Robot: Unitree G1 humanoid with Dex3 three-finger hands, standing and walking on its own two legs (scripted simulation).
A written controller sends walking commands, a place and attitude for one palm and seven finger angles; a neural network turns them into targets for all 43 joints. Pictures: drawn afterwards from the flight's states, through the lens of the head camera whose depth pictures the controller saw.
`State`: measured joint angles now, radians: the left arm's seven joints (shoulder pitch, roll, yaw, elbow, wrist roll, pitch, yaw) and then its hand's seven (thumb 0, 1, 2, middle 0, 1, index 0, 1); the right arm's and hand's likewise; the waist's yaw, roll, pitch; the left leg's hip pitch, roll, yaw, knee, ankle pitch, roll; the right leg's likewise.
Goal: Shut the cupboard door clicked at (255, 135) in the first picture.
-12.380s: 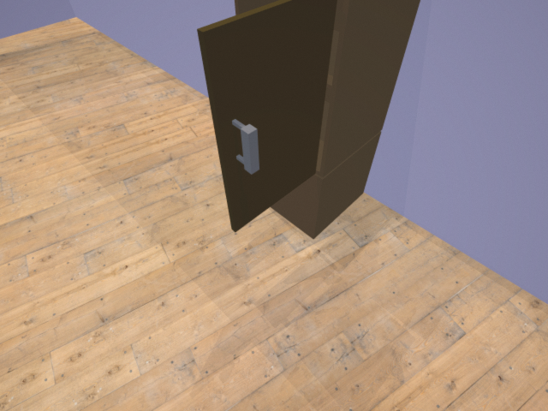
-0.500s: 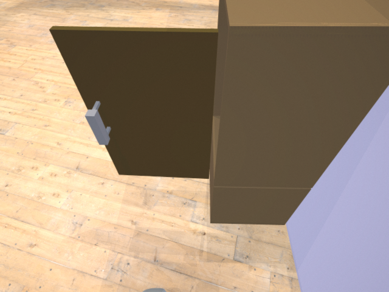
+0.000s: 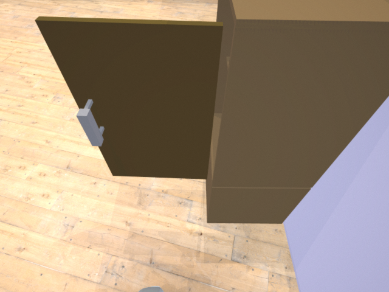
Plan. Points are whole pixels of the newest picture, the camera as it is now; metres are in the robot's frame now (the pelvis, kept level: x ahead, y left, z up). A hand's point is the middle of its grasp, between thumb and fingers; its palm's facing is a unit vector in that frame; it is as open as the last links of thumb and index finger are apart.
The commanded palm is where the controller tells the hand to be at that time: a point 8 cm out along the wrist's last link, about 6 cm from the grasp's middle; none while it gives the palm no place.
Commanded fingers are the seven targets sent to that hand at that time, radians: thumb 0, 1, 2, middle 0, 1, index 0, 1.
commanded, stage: come to a stop and stand still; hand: left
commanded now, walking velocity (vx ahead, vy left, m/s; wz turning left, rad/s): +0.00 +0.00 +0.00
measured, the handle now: (93, 122) +0.52 +0.32 +0.00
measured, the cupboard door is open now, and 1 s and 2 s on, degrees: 88 88 88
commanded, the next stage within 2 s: look again from close up in 0.36 s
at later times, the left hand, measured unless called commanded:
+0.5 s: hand out of the picture +0.04 +0.20 -0.16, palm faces +0.01 -0.97 -0.25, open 7.3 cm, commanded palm none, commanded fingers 0.00 0.90 0.90 -0.20 -0.30 -0.20 -0.30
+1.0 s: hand out of the picture +0.05 +0.25 -0.14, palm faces -0.02 -0.95 -0.31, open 7.4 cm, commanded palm none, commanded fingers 0.00 0.90 0.90 -0.20 -0.30 -0.20 -0.30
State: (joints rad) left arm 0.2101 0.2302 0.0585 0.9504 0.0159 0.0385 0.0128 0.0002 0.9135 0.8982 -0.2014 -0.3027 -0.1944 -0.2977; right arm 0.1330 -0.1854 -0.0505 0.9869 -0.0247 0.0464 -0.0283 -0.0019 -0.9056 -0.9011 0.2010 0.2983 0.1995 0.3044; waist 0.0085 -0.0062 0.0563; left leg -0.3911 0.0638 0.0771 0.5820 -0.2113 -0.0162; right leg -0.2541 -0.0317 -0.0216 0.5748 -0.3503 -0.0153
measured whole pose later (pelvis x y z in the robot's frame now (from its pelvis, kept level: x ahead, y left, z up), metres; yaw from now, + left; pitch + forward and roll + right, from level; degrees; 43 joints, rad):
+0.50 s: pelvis +0.00 -0.01 +0.01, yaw +1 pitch +0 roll +0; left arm 0.27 0.22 0.01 1.00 0.01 -0.01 0.02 0.00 0.92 0.90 -0.21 -0.30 -0.20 -0.30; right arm 0.27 -0.19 -0.02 1.00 -0.02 -0.01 -0.03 0.00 -0.91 -0.90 0.20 0.30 0.20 0.30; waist -0.02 0.01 0.02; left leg -0.24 0.01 0.03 0.53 -0.29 0.01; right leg -0.20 -0.01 -0.05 0.51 -0.30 -0.01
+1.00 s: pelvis -0.02 +0.01 +0.02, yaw +1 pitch -2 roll +0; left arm 0.19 0.32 -0.02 1.01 0.01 -0.01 0.00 0.00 0.91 0.90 -0.20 -0.30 -0.20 -0.30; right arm 0.14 -0.32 0.00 1.03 -0.02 0.00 0.00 0.00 -0.91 -0.90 0.20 0.30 0.20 0.30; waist 0.00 0.00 0.01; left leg -0.19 -0.01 0.04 0.41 -0.19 0.03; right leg -0.16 -0.03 -0.03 0.40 -0.21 0.02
